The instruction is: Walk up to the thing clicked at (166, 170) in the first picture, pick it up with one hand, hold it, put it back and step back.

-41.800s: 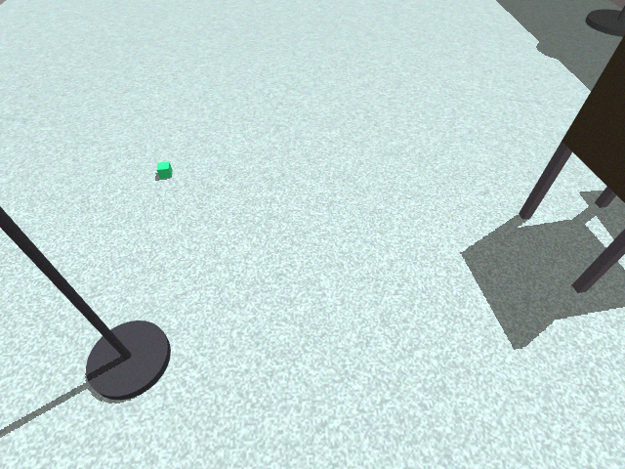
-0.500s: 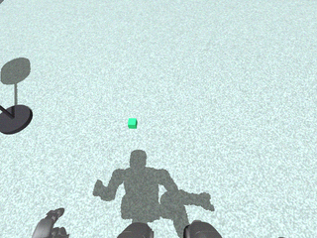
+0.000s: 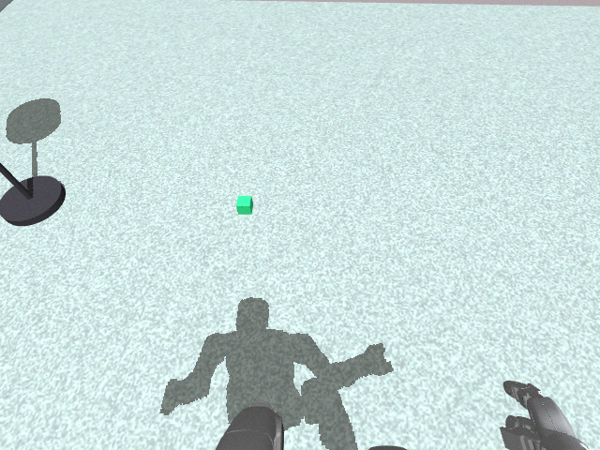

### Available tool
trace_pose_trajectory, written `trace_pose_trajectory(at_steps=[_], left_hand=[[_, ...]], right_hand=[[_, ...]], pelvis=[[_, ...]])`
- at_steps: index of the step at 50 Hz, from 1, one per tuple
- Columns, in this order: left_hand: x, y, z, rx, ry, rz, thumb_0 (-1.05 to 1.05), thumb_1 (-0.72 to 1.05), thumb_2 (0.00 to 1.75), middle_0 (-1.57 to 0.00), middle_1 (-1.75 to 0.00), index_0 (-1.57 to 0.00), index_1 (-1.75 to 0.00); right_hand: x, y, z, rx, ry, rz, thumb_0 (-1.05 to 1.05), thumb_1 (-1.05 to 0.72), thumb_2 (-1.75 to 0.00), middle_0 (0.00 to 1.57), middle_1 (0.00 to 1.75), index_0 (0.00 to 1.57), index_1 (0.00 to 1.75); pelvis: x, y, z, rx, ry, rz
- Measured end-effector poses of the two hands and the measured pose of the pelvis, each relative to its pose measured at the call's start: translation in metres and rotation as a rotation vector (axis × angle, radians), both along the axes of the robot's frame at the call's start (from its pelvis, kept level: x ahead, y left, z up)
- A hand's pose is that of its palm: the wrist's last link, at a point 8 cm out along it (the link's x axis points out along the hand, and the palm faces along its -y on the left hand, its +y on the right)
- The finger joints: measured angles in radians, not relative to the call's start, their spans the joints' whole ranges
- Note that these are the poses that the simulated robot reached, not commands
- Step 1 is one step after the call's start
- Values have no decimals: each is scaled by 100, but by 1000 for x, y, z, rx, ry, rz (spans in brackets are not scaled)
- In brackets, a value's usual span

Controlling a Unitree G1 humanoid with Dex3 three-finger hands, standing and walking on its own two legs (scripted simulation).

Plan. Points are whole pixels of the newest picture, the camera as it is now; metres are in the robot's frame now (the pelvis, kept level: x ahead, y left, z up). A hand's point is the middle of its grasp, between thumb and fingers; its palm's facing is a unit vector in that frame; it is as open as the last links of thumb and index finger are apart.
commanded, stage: step back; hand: left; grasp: from above
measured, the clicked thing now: (244, 205) +1.04 +0.29 -0.72
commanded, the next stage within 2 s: stand in 1.12 s
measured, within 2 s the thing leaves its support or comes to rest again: neither
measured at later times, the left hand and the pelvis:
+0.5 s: hand out of the picture +0.01 +0.29 -0.13, palm faces +0.03 -0.92 -0.38, open 7.4 cm; pelvis -0.03 +0.01 +0.02, yaw +3 degrees
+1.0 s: hand out of the picture +0.10 +0.28 -0.14, palm faces +0.07 -0.92 -0.39, open 7.4 cm; pelvis +0.02 +0.01 +0.01, yaw +3 degrees
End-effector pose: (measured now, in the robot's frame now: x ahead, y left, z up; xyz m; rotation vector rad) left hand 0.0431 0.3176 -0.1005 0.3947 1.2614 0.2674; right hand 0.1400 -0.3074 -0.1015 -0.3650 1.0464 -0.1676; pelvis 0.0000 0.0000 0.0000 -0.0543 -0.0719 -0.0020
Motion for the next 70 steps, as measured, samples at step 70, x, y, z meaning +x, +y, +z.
trace_pose_trajectory(at_steps=[70], left_hand=[[49,-2,9,-102,-87,19,0,90,89,-20,-30,-20,-30]], right_hand=[[8,40,16,43,66,12,1,-91,-90,20,30,20,30]], pelvis=[[25,16,27,52,16,58]])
